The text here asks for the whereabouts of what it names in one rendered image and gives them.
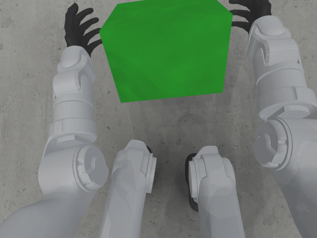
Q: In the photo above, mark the carton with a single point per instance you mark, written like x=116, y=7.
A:
x=159, y=49

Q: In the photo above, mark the right robot hand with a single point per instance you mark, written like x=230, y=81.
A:
x=258, y=8

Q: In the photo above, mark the robot left upper arm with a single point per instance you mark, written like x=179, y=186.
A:
x=69, y=179

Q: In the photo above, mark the left robot hand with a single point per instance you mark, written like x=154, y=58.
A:
x=75, y=32

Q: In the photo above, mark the robot left forearm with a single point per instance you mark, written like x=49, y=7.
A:
x=73, y=104

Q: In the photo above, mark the robot right upper arm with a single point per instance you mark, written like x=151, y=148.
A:
x=288, y=147

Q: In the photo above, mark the robot right forearm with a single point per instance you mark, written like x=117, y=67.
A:
x=279, y=72

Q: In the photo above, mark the robot left shin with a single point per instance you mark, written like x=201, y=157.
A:
x=118, y=162

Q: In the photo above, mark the left robot thigh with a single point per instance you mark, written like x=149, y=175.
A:
x=126, y=195

